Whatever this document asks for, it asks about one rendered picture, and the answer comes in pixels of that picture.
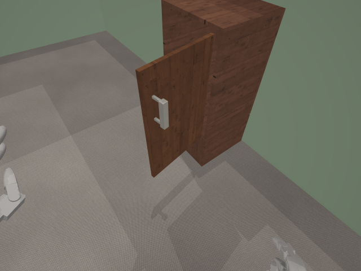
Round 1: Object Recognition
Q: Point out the handle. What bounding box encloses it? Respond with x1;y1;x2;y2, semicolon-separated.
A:
152;95;169;130

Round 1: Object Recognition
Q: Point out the left robot hand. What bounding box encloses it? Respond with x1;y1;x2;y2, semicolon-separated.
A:
0;125;25;222

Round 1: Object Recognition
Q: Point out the right robot hand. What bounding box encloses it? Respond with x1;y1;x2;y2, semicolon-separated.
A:
267;237;307;271

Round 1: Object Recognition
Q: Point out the cupboard door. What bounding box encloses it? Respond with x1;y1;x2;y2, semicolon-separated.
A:
135;33;215;177

